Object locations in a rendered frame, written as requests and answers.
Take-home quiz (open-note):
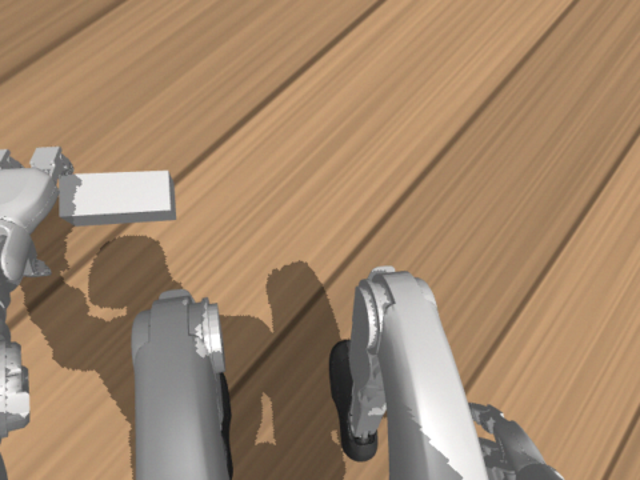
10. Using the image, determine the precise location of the carton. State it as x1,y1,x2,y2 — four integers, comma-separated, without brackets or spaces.
59,170,176,226

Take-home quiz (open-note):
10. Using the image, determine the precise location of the right robot hand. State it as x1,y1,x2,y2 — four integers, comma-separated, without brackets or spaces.
468,402,547,480

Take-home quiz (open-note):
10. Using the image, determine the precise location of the left robot hand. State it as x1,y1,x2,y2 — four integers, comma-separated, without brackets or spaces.
0,146,74,277

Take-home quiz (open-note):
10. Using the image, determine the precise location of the right robot arm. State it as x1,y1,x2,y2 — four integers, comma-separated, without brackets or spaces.
516,463,565,480

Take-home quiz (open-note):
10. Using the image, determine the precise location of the left robot arm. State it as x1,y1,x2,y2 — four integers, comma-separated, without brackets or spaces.
0,219,32,480

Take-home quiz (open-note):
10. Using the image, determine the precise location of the right robot foot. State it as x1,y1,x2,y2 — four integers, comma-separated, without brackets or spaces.
329,340,378,462

